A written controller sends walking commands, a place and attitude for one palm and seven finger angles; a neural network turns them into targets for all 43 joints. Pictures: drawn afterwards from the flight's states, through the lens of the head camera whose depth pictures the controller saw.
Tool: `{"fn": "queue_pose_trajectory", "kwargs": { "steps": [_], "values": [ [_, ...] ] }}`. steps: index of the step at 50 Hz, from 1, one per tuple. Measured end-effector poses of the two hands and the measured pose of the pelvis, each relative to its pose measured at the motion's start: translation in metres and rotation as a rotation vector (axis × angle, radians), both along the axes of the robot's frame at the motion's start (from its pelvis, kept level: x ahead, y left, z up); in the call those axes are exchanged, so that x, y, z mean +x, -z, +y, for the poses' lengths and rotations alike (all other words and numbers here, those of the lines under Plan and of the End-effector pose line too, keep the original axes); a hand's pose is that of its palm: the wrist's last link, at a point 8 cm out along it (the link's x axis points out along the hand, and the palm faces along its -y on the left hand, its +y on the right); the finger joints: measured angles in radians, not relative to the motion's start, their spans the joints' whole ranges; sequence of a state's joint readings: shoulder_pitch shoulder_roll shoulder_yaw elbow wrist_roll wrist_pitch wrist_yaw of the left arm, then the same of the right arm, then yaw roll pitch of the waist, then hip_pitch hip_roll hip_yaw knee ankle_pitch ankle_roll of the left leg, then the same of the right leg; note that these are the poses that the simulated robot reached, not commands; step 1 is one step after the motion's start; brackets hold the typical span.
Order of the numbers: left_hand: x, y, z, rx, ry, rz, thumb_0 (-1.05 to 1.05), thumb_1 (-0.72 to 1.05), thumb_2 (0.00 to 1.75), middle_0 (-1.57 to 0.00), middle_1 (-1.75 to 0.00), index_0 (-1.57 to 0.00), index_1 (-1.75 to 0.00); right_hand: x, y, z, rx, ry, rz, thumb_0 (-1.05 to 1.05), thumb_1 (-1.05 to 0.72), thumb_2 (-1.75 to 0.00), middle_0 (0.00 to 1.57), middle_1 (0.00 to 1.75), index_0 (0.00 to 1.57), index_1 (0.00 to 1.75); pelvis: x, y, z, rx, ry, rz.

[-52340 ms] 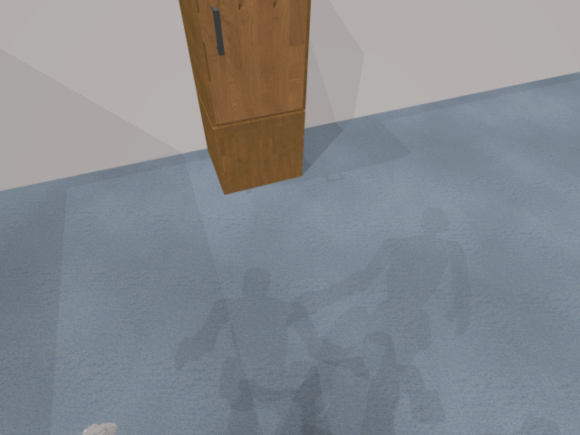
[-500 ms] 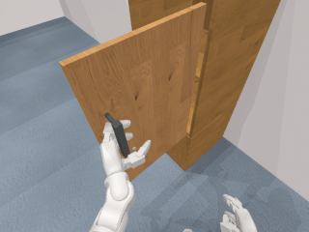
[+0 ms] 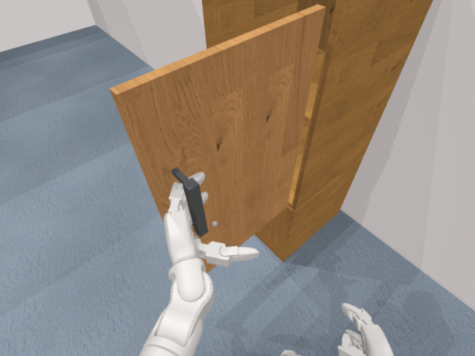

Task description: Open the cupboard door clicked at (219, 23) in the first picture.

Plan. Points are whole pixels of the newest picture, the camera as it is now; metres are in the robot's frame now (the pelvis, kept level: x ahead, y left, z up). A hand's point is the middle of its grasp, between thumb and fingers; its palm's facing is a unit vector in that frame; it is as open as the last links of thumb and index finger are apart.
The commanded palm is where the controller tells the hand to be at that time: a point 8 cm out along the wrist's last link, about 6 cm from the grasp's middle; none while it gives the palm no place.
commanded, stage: slide the hand sideways off the handle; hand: left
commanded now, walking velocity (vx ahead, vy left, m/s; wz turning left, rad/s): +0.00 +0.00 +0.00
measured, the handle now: (190, 203) +0.35 +0.10 +0.07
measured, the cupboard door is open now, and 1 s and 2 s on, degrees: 91 93 93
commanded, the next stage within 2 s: draw the hand back to the body in 1.26 s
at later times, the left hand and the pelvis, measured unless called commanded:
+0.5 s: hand (208, 244) +0.28 +0.07 +0.06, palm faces -0.13 -0.99 +0.02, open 16.1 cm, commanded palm +0.26 +0.13 +0.06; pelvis +0.01 +0.02 +0.00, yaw -2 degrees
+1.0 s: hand (172, 275) +0.23 +0.11 +0.06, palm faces -0.06 -1.00 -0.02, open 16.0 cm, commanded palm +0.21 +0.18 +0.06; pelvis +0.03 +0.01 -0.01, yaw -1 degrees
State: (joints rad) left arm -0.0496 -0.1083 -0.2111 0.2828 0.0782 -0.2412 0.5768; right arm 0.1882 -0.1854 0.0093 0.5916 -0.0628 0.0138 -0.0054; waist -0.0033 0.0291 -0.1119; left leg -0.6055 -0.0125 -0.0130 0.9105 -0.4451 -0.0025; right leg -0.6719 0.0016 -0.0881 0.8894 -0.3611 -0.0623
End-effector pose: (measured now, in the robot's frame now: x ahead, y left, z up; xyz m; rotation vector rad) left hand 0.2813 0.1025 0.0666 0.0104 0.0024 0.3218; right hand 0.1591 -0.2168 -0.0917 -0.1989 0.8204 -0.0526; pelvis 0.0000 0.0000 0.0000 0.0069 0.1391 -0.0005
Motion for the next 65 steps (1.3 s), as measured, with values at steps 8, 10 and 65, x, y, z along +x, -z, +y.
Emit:
{"fn": "queue_pose_trajectory", "kwargs": {
  "steps": [8,10,65],
  "values": [
    [-0.003,0.002,0.010,0.066,0.207,-0.032,-0.01,-0.50,0.31,-0.38,-0.54,-0.32,-0.56,0.001,-0.001,0.009,0.008,-0.012,-0.022,0.01,-0.91,-0.89,0.20,0.30,0.20,0.30,-0.002,0.003,0.007,0.000,-0.001,-0.002],
    [-0.005,0.002,0.016,0.096,0.355,-0.040,-0.02,-0.50,0.31,-0.33,-0.48,-0.26,-0.50,-0.002,-0.001,0.010,0.011,-0.005,-0.031,0.01,-0.91,-0.89,0.20,0.30,0.20,0.30,-0.003,0.004,0.009,-0.003,-0.003,-0.009],
    [-0.090,0.006,0.100,0.020,0.362,0.045,-0.02,-0.50,0.30,-0.15,-0.30,-0.16,-0.30,0.034,-0.010,-0.005,-0.015,0.032,-0.174,0.01,-0.91,-0.89,0.20,0.30,0.20,0.30,0.024,0.020,0.007,-0.027,-0.005,0.057]
  ]
}}
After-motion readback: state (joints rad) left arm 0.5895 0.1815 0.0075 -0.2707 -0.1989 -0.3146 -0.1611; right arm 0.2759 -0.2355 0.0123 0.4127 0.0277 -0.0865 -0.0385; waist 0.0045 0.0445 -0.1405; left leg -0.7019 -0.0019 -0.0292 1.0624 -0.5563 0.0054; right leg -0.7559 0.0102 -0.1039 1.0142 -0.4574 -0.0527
